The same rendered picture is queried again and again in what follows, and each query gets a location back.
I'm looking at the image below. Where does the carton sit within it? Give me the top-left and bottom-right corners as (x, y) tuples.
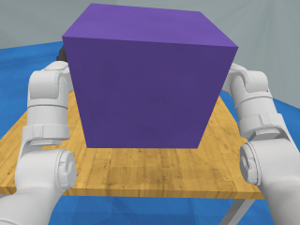
(62, 3), (239, 149)

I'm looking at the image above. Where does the left robot hand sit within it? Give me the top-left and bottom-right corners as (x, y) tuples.
(56, 45), (68, 62)

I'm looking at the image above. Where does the robot right forearm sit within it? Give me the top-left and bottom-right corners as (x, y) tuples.
(221, 63), (300, 158)

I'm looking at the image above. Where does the robot left forearm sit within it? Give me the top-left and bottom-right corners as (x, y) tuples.
(14, 61), (74, 189)

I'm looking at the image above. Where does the right robot upper arm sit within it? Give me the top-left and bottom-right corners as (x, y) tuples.
(239, 138), (300, 225)

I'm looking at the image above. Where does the left robot upper arm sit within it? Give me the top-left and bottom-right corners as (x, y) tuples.
(0, 148), (77, 225)

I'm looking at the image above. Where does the table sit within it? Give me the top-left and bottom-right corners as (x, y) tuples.
(0, 90), (264, 225)

